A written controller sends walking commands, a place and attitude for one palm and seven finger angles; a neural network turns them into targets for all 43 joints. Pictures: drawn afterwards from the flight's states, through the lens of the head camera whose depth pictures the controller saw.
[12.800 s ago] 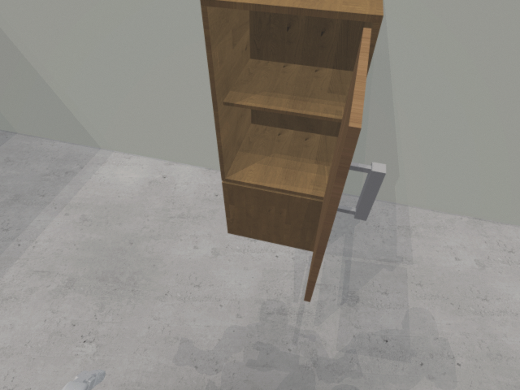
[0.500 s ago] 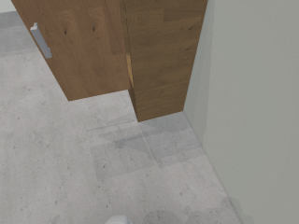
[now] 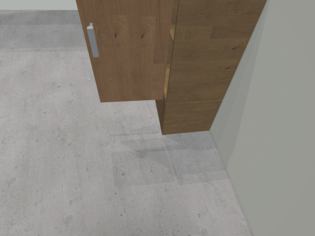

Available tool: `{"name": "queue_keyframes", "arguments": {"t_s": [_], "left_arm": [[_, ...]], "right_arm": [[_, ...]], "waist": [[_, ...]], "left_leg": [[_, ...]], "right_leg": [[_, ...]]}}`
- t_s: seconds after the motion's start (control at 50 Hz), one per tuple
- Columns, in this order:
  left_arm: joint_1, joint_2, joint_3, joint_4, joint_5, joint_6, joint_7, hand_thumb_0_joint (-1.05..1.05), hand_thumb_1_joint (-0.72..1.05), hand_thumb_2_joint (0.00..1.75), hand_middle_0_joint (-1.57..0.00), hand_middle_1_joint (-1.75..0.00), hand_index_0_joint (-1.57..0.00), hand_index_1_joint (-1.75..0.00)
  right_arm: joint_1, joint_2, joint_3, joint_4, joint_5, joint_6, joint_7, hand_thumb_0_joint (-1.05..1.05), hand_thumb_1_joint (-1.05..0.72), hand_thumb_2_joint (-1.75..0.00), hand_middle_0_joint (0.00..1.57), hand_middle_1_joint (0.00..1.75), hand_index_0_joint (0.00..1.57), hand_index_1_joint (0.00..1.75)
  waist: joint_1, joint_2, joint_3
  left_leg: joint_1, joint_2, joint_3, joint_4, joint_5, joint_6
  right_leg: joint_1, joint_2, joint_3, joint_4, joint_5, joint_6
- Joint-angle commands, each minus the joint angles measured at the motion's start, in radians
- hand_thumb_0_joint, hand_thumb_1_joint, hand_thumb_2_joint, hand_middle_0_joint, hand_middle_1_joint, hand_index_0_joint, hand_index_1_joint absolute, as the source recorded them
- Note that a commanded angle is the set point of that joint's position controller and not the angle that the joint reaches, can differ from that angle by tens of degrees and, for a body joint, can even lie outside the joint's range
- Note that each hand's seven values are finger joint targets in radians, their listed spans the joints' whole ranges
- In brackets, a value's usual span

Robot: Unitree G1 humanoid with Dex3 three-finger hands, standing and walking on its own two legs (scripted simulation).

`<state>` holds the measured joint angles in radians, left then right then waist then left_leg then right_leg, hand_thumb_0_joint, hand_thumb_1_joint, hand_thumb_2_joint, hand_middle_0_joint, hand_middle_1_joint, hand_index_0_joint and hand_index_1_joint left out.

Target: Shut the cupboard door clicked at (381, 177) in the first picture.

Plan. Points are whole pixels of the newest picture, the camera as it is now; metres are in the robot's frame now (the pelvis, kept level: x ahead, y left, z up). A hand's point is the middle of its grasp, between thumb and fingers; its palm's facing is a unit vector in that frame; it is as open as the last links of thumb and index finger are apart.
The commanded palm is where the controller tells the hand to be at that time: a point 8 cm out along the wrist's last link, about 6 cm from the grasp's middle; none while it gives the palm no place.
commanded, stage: take the last steps up to it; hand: left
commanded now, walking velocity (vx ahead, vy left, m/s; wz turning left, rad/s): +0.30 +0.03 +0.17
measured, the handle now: (93, 40) +0.87 +0.34 +0.03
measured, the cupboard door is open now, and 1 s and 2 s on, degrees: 89 89 89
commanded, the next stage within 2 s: come to a stop and stand still in 1.30 s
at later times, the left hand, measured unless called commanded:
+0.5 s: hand out of the picture -0.06 +0.11 -0.15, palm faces +0.22 -0.95 -0.22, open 7.4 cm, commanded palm none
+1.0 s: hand (77, 201) +0.24 +0.26 -0.17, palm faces +0.16 -0.96 -0.21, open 7.4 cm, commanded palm none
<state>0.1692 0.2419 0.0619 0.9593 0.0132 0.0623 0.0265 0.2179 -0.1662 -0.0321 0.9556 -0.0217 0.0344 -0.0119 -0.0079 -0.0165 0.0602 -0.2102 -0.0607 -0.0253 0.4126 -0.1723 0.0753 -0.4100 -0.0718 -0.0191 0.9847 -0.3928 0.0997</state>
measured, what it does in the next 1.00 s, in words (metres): walks ahead: right foot, then left foot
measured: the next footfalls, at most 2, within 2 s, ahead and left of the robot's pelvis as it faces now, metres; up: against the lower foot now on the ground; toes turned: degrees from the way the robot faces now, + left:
right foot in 0.18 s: +0.01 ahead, -0.14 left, +0.00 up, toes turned -1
left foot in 0.70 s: +0.19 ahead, +0.16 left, +0.00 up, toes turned +14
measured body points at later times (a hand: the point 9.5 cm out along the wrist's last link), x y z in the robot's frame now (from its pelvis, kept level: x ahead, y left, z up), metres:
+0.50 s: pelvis +0.04 -0.03 +0.00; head +0.04 -0.06 +0.45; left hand -0.07 +0.16 -0.14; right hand +0.07 -0.28 -0.16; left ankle +0.09 +0.15 -0.66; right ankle -0.03 -0.14 -0.74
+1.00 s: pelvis +0.20 +0.06 +0.00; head +0.20 +0.06 +0.45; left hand +0.23 +0.31 -0.15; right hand +0.28 -0.17 -0.15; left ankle +0.16 +0.15 -0.74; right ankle +0.28 -0.05 -0.68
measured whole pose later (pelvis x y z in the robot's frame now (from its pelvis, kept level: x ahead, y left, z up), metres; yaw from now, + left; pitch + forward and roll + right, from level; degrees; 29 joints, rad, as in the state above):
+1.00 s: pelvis +0.20 +0.06 +0.00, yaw +4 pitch -2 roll +2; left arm 0.22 0.19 0.08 1.02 0.03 -0.01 0.00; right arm 0.23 -0.17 -0.06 1.02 -0.02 -0.07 -0.03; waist 0.02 -0.04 0.02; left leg -0.08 -0.01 0.19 0.37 -0.27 0.04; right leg -0.57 -0.13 -0.09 1.00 -0.21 0.03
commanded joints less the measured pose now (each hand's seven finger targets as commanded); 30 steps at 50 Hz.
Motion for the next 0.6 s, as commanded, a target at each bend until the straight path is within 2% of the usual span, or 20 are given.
{"name": "queue_keyframes", "arguments": {"t_s": [0.0, 0.04, 0.08, 0.1, 0.12, 0.14, 0.16, 0.18, 0.2, 0.22, 0.24, 0.26, 0.28, 0.32, 0.38, 0.44, 0.48, 0.52, 0.56, 0.58], "left_arm": [[-0.026, 0.045, 0.004, -0.069, -0.005, -0.023, 0.002, 0.00, 0.90, 0.90, -0.20, -0.30, -0.20, -0.30], [-0.001, 0.028, 0.000, -0.062, -0.003, -0.030, -0.003, 0.00, 0.90, 0.90, -0.20, -0.30, -0.20, -0.30], [0.048, 0.024, -0.001, -0.044, -0.001, -0.041, -0.010, 0.00, 0.90, 0.90, -0.20, -0.30, -0.20, -0.30], [0.098, 0.016, 0.000, -0.025, -0.001, -0.048, -0.013, 0.00, 0.90, 0.90, -0.20, -0.30, -0.20, -0.30], [0.165, 0.021, 0.003, 0.000, 0.002, -0.055, -0.012, 0.00, 0.90, 0.90, -0.20, -0.30, -0.20, -0.30], [0.234, 0.069, 0.015, 0.019, 0.014, -0.066, -0.007, 0.00, 0.90, 0.90, -0.20, -0.30, -0.20, -0.30], [0.279, 0.161, 0.033, 0.020, 0.027, -0.071, 0.004, 0.00, 0.90, 0.90, -0.20, -0.30, -0.20, -0.30], [0.249, 0.172, 0.029, 0.005, 0.006, -0.069, 0.010, 0.00, 0.90, 0.90, -0.20, -0.30, -0.20, -0.30], [0.186, 0.149, 0.029, -0.008, 0.005, -0.077, 0.012, 0.00, 0.90, 0.90, -0.20, -0.30, -0.20, -0.30], [0.159, 0.122, 0.024, -0.004, 0.001, -0.093, 0.010, 0.00, 0.90, 0.90, -0.20, -0.30, -0.20, -0.30], [0.146, 0.077, 0.008, 0.004, 0.000, -0.103, 0.007, 0.00, 0.90, 0.90, -0.20, -0.30, -0.20, -0.30], [0.160, 0.041, -0.003, 0.014, -0.003, -0.113, 0.004, 0.00, 0.90, 0.90, -0.20, -0.30, -0.20, -0.30], [0.185, 0.026, -0.007, 0.031, -0.003, -0.119, 0.003, 0.00, 0.90, 0.90, -0.20, -0.30, -0.20, -0.30], [0.242, 0.013, -0.013, 0.055, -0.002, -0.128, 0.003, 0.00, 0.90, 0.90, -0.20, -0.30, -0.20, -0.30], [0.331, -0.003, -0.019, 0.100, 0.003, -0.139, 0.005, 0.00, 0.90, 0.90, -0.20, -0.30, -0.20, -0.30], [0.391, -0.004, -0.019, 0.132, 0.008, -0.148, 0.007, 0.00, 0.90, 0.90, -0.20, -0.30, -0.20, -0.30], [0.420, 0.003, -0.015, 0.151, 0.014, -0.152, 0.009, 0.00, 0.90, 0.90, -0.20, -0.30, -0.20, -0.30], [0.446, 0.007, -0.016, 0.172, 0.018, -0.149, 0.011, 0.00, 0.90, 0.90, -0.20, -0.30, -0.20, -0.30], [0.456, 0.015, -0.015, 0.190, 0.019, -0.142, 0.014, 0.00, 0.90, 0.90, -0.20, -0.30, -0.20, -0.30], [0.451, 0.026, -0.012, 0.194, 0.021, -0.137, 0.015, 0.00, 0.90, 0.90, -0.20, -0.30, -0.20, -0.30]], "right_arm": [[0.060, -0.193, -0.050, -0.025, -0.002, -0.021, -0.016, 0.00, -0.90, -0.90, 0.20, 0.30, 0.20, 0.30], [0.064, -0.190, -0.050, -0.016, -0.006, -0.021, -0.014, 0.00, -0.90, -0.90, 0.20, 0.30, 0.20, 0.30], [0.065, -0.190, -0.051, -0.006, -0.004, -0.023, -0.010, 0.00, -0.90, -0.90, 0.20, 0.30, 0.20, 0.30], [0.056, -0.185, -0.052, -0.002, -0.003, -0.022, -0.010, 0.00, -0.90, -0.90, 0.20, 0.30, 0.20, 0.30], [0.044, -0.170, -0.051, 0.001, 0.000, -0.021, -0.008, 0.00, -0.90, -0.90, 0.20, 0.30, 0.20, 0.30], [0.050, -0.118, -0.045, -0.001, 0.008, -0.023, -0.005, 0.00, -0.90, -0.90, 0.20, 0.30, 0.20, 0.30], [0.037, -0.054, -0.032, -0.033, 0.016, -0.027, -0.002, 0.00, -0.90, -0.90, 0.20, 0.30, 0.20, 0.30], [-0.025, -0.140, -0.053, -0.048, -0.007, -0.022, 0.006, 0.00, -0.90, -0.90, 0.20, 0.30, 0.20, 0.30], [0.001, -0.133, -0.058, -0.046, -0.014, -0.019, 0.017, 0.00, -0.90, -0.90, 0.20, 0.30, 0.20, 0.30], [0.017, -0.124, -0.060, -0.020, -0.015, -0.013, 0.023, 0.00, -0.90, -0.90, 0.20, 0.30, 0.20, 0.30], [0.047, -0.112, -0.061, 0.008, -0.015, -0.011, 0.029, 0.00, -0.90, -0.90, 0.20, 0.30, 0.20, 0.30], [0.078, -0.093, -0.059, 0.024, -0.014, -0.011, 0.031, 0.00, -0.90, -0.90, 0.20, 0.30, 0.20, 0.30], [0.098, -0.076, -0.059, 0.033, -0.012, -0.013, 0.034, 0.00, -0.90, -0.90, 0.20, 0.30, 0.20, 0.30], [0.099, -0.068, -0.056, 0.037, -0.010, -0.013, 0.033, 0.00, -0.90, -0.90, 0.20, 0.30, 0.20, 0.30], [0.036, -0.067, -0.057, 0.019, -0.007, -0.019, 0.037, 0.00, -0.90, -0.90, 0.20, 0.30, 0.20, 0.30], [-0.028, -0.058, -0.049, 0.004, -0.006, -0.023, 0.040, 0.00, -0.90, -0.90, 0.20, 0.30, 0.20, 0.30], [-0.085, -0.052, -0.044, -0.017, -0.004, -0.030, 0.044, 0.00, -0.90, -0.90, 0.20, 0.30, 0.20, 0.30], [-0.144, -0.034, -0.029, -0.032, -0.003, -0.040, 0.048, 0.00, -0.90, -0.90, 0.20, 0.30, 0.20, 0.30], [-0.178, -0.017, -0.019, -0.037, 0.002, -0.050, 0.050, 0.00, -0.90, -0.90, 0.20, 0.30, 0.20, 0.30], [-0.177, -0.018, -0.019, -0.035, 0.005, -0.055, 0.050, 0.00, -0.90, -0.90, 0.20, 0.30, 0.20, 0.30]], "waist": [[-0.031, 0.153, -0.076], [-0.024, 0.157, -0.090], [-0.004, 0.154, -0.085], [0.019, 0.135, -0.079], [0.050, 0.107, -0.067], [0.079, -0.035, -0.058], [0.101, -0.317, -0.012], [0.098, -0.175, 0.087], [0.050, -0.113, 0.087], [0.032, -0.124, 0.117], [0.009, -0.111, 0.153], [0.000, -0.081, 0.153], [-0.004, -0.080, 0.138], [0.009, -0.110, 0.133], [0.037, -0.122, 0.139], [0.050, -0.112, 0.145], [0.063, -0.118, 0.135], [0.082, -0.143, 0.126], [0.089, -0.167, 0.126], [0.086, -0.186, 0.118]], "left_leg": [[0.084, 0.304, -0.339, -0.146, 0.120, 0.117], [0.044, 0.287, -0.354, -0.166, -0.064, 0.112], [-0.038, 0.261, -0.360, -0.170, -0.226, 0.098], [-0.106, 0.233, -0.337, -0.158, -0.300, 0.079], [-0.210, 0.183, -0.291, -0.118, -0.380, 0.043], [-0.367, 0.100, -0.198, 0.074, -0.404, -0.008], [-0.560, -0.025, -0.015, 0.371, -0.397, -0.071], [-0.552, 0.046, -0.047, 0.518, -0.358, -0.074], [-0.524, 0.067, -0.053, 0.584, -0.289, -0.074], [-0.493, 0.085, -0.051, 0.620, -0.217, -0.074], [-0.471, 0.094, -0.033, 0.651, -0.139, -0.081], [-0.459, 0.099, -0.017, 0.673, -0.078, -0.090], [-0.452, 0.097, -0.002, 0.684, -0.045, -0.097], [-0.469, 0.104, 0.012, 0.699, 0.013, -0.112], [-0.507, 0.131, 0.022, 0.670, 0.043, -0.117], [-0.535, 0.150, 0.040, 0.617, 0.041, -0.118], [-0.535, 0.162, 0.060, 0.529, 0.006, -0.113], [-0.478, 0.149, 0.103, 0.407, -0.035, -0.105], [-0.385, 0.125, 0.140, 0.313, -0.060, -0.088], [-0.315, 0.122, 0.145, 0.280, -0.092, -0.077]], "right_leg": [[-0.015, 0.004, 0.019, -0.117, -0.065, -0.017], [0.063, 0.028, -0.001, -0.216, -0.074, -0.035], [0.180, 0.053, -0.022, -0.340, -0.043, -0.049], [0.282, 0.063, -0.041, -0.450, 0.003, -0.055], [0.418, 0.057, -0.051, -0.572, 0.054, -0.065], [0.554, -0.056, 0.082, -0.710, -0.065, -0.098], [0.564, -0.338, 0.455, -0.876, -0.342, -0.194], [0.348, -0.431, 0.499, -0.936, -0.429, -0.237], [0.277, -0.403, 0.457, -0.951, -0.417, -0.246], [0.225, -0.344, 0.415, -0.948, -0.381, -0.215], [0.200, -0.284, 0.308, -0.930, -0.268, -0.185], [0.212, -0.242, 0.213, -0.908, -0.137, -0.168], [0.231, -0.217, 0.158, -0.895, -0.053, -0.157], [0.266, -0.199, 0.088, -0.886, 0.051, -0.147], [0.316, -0.212, 0.090, -0.881, 0.112, -0.163], [0.360, -0.230, 0.088, -0.862, 0.206, -0.188], [0.403, -0.249, 0.088, -0.837, 0.281, -0.210], [0.419, -0.240, 0.053, -0.797, 0.412, -0.209], [0.398, -0.233, 0.021, -0.759, 0.534, -0.199], [0.373, -0.245, 0.025, -0.734, 0.551, -0.198]]}}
